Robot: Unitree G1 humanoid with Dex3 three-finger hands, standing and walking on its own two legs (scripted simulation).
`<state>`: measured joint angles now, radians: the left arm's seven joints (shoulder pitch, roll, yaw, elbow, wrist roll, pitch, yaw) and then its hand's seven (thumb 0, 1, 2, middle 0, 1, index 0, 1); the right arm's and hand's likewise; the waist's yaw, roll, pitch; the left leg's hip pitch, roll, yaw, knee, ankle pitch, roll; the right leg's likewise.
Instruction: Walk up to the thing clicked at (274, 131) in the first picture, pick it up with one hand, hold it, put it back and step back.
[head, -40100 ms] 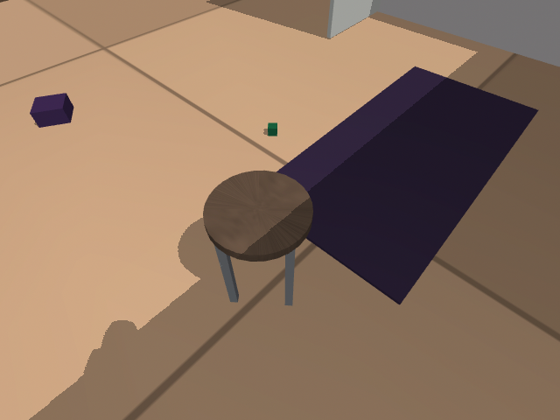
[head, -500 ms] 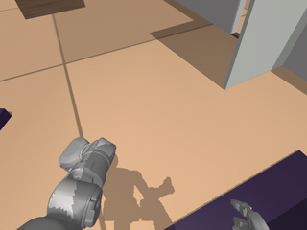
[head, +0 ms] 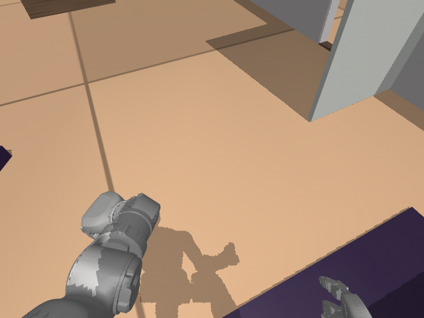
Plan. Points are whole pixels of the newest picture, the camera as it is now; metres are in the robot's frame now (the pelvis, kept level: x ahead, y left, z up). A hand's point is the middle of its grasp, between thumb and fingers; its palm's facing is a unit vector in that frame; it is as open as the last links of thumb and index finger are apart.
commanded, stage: crouch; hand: left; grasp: from above
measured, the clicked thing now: (119, 231) +0.31 +0.24 -0.07
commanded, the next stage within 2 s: lower in 1.88 s
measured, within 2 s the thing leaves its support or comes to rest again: neither
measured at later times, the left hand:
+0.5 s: hand (139, 257) +0.31 +0.23 -0.24, palm faces -0.17 -0.40 -0.90, open 8.3 cm
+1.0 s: hand (153, 263) +0.36 +0.25 -0.45, palm faces -0.10 -0.46 -0.88, open 8.2 cm
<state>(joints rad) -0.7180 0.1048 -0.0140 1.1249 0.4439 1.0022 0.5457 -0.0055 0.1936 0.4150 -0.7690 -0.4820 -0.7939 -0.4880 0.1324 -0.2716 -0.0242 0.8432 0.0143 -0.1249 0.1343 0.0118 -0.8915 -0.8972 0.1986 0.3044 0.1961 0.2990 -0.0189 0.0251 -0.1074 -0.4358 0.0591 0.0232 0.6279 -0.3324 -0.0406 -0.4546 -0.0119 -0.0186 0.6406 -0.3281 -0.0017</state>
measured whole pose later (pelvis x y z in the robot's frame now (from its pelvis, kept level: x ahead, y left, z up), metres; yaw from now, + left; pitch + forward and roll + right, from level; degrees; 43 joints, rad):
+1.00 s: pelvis -0.10 +0.01 -0.31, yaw -3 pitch +39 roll -4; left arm -1.13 0.48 0.34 1.53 0.51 0.59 0.73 0.00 0.21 0.30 -0.94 -0.20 -0.95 -0.24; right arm 0.13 -0.24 0.01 0.89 -0.11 -0.13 0.20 0.01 -0.90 -0.90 0.20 0.30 0.20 0.30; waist -0.23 0.05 -0.18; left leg -2.03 0.06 -0.09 2.02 -0.67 -0.03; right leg -2.02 -0.01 -0.04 1.96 -0.63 0.01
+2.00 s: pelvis -0.11 +0.02 -0.42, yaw -6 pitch +34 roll -7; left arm -1.31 0.72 0.45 1.72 0.66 0.54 0.72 -0.01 0.19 0.38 -0.90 -0.26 -0.90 -0.30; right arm 0.14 -0.35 0.03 0.89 -0.19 -0.21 0.35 0.00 -0.91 -0.90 0.20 0.30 0.19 0.30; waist -0.31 0.03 0.03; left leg -2.31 0.04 -0.16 2.40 -0.70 -0.03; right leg -2.27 0.00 -0.07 2.30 -0.63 0.03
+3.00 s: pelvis -0.10 +0.02 -0.43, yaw -11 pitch +31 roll -12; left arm -1.33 0.90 0.43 1.77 0.59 0.45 0.83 -0.01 0.22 0.29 -0.92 -0.23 -0.92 -0.27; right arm 0.11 -0.39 0.23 0.77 -0.22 -0.25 0.48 0.00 -0.92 -0.90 0.19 0.30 0.19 0.30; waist -0.41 -0.08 0.22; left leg -2.31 0.03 -0.25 2.47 -0.72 -0.04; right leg -2.24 0.01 -0.15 2.31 -0.63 0.04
